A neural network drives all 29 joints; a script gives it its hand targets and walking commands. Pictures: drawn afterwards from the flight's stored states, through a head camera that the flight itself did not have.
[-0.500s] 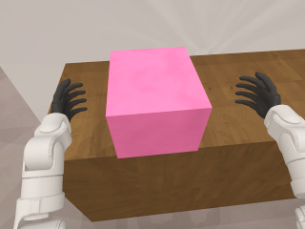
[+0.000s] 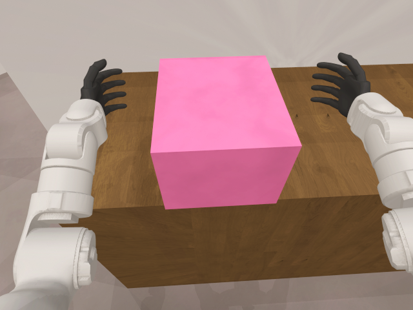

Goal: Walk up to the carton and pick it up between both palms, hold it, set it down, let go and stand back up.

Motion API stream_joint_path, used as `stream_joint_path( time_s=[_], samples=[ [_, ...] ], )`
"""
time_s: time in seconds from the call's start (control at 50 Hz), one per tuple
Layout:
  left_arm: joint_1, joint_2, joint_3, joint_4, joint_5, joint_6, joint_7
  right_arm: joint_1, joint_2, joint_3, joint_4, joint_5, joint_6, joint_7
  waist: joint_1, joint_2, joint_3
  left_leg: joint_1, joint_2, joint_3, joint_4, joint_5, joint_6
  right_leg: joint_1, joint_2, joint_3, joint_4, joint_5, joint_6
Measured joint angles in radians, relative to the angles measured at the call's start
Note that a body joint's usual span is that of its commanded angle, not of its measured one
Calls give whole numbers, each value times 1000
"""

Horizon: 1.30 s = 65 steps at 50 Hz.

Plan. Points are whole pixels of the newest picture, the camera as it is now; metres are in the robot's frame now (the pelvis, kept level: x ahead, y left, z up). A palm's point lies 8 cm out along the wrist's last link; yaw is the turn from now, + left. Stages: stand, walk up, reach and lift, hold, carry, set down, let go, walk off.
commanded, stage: reach and lift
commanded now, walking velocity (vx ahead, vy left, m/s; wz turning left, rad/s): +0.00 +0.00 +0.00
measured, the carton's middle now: (217, 129) +0.50 +0.00 +0.06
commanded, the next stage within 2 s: none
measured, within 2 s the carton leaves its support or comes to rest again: neither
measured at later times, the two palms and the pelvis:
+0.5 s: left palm (102, 97) +0.46 +0.22 +0.18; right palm (338, 82) +0.48 -0.21 +0.20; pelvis +0.00 +0.00 +0.00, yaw +1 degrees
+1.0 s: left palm (114, 133) +0.45 +0.22 +0.10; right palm (314, 119) +0.48 -0.20 +0.11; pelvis -0.01 +0.00 -0.02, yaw +1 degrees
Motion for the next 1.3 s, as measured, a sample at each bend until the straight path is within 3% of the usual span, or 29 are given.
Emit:
stream_joint_path(
  time_s=[0.12, 0.22, 0.32, 0.42, 0.54, 0.62, 0.74, 0.8, 0.88, 1.06, 1.16, 1.3],
  samples=[
    [-99, 23, -43, 140, -18, -23, 18, -88, -30, -8, 133, -3, 1, 9, 10, -5, 0, -26, -1, -8, 20, -8, 0, -22, -1, -7, 17, -10, -1],
    [-135, 38, -68, 161, -59, -62, 32, -128, -43, 22, 103, 18, -22, 14, 16, -12, -37, -84, 6, -4, 33, -9, -2, -78, 6, -3, 19, -2, -2],
    [-269, 24, -92, 401, -41, -105, 21, -250, -29, 34, 284, 5, -14, 26, 11, -20, -45, -119, 3, -20, 40, -5, -3, -106, 3, -18, 26, -5, -3],
    [-240, 8, -114, 362, -37, -173, 24, -224, 5, 20, 285, 1, -81, 13, 10, -24, -99, -166, 7, -24, 47, -5, -9, -146, 7, -21, 19, 2, -3],
    [-253, -33, -100, 503, 24, -237, 6, -224, 15, 34, 411, -27, -123, 9, 19, -15, -76, -145, 3, -28, 53, -11, -5, -120, 3, -25, 20, -3, -1],
    [-207, -42, -111, 555, 0, -327, -10, -173, 23, 35, 392, -34, -185, 2, 25, -13, -64, -161, 0, -24, 58, -8, 0, -141, 1, -20, 29, 0, 4],
    [-153, -56, -138, 614, -24, -486, 8, -158, 58, 35, 436, -54, -283, 21, 33, -13, -100, -255, 0, -17, 86, -5, -1, -241, 1, -12, 65, 2, 3],
    [-165, -67, -135, 661, -32, -546, 12, -165, 68, 48, 470, -58, -313, 23, 48, -18, -108, -296, 2, -13, 103, -6, -2, -286, 3, -8, 85, 1, 2],
    [-170, -60, -180, 686, -64, -609, 22, -169, 94, 34, 489, -67, -358, 23, 46, -5, -158, -371, 1, -26, 125, -5, -6, -356, 3, -20, 107, -2, 0],
    [-227, -81, -166, 769, -57, -643, -8, -191, 77, 27, 542, -91, -388, 4, 58, 14, -156, -377, 4, -34, 139, -12, -9, -362, 6, -27, 124, -13, -3],
    [-213, -92, -154, 766, -79, -676, -14, -180, 57, 65, 483, -57, -401, -2, 57, 8, -161, -377, 4, -25, 130, -10, -7, -371, 6, -19, 128, -15, -1],
    [-217, -133, -98, 780, -18, -696, -24, -216, 121, 50, 540, -87, -390, -2, 44, -8, -156, -352, -2, -22, 98, 2, -4, -352, 0, -17, 109, -10, -1]
  ],
)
